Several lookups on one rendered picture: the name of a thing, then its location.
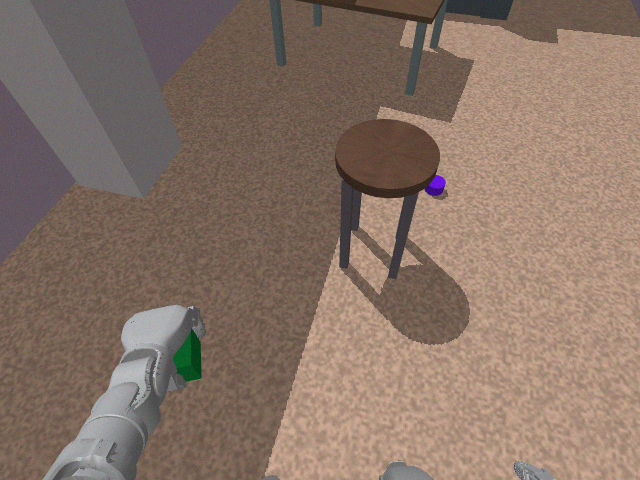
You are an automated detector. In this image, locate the stool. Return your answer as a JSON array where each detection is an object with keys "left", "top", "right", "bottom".
[{"left": 335, "top": 119, "right": 440, "bottom": 279}]

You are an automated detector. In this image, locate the left robot hand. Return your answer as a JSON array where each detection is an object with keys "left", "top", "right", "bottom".
[{"left": 121, "top": 304, "right": 206, "bottom": 392}]

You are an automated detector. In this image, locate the sofa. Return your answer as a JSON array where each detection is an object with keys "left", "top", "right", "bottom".
[{"left": 445, "top": 0, "right": 513, "bottom": 20}]

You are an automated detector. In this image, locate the right robot hand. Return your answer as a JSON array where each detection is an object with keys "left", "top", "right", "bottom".
[{"left": 514, "top": 461, "right": 556, "bottom": 480}]

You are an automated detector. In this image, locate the left robot arm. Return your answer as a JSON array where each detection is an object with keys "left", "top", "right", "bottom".
[{"left": 43, "top": 343, "right": 174, "bottom": 480}]

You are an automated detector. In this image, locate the coffee table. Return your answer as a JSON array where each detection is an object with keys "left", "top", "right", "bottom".
[{"left": 269, "top": 0, "right": 448, "bottom": 96}]

